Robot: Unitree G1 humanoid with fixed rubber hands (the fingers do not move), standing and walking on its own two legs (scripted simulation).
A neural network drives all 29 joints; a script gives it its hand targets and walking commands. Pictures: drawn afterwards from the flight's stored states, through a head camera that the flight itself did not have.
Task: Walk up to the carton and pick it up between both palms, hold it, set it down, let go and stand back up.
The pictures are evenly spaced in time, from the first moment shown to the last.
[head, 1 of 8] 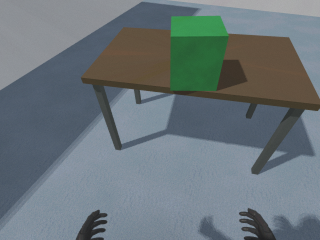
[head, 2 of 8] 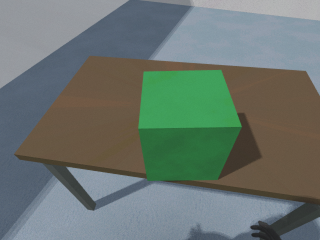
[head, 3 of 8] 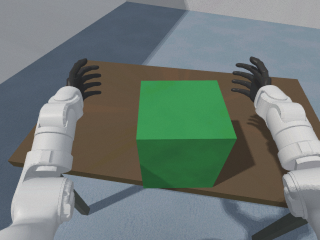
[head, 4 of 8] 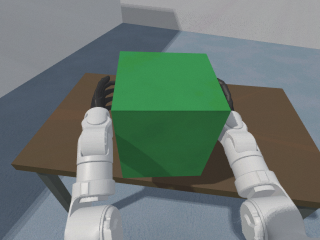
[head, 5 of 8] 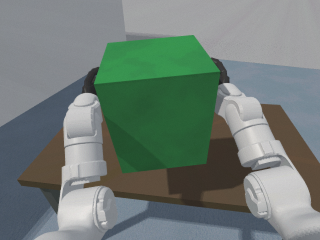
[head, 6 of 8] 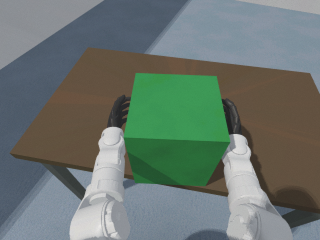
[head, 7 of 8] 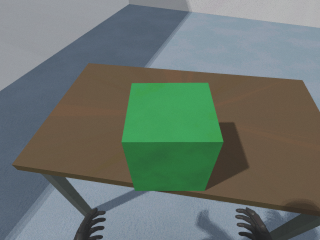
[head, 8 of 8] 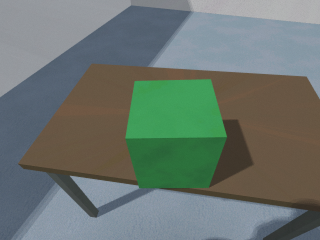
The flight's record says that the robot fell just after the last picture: no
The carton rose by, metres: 0.21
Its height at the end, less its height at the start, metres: +0.00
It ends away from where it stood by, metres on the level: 0.03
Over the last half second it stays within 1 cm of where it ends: yes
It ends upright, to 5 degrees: yes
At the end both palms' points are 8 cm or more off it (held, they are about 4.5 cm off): yes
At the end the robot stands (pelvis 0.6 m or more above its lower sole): yes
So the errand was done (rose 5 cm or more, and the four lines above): yes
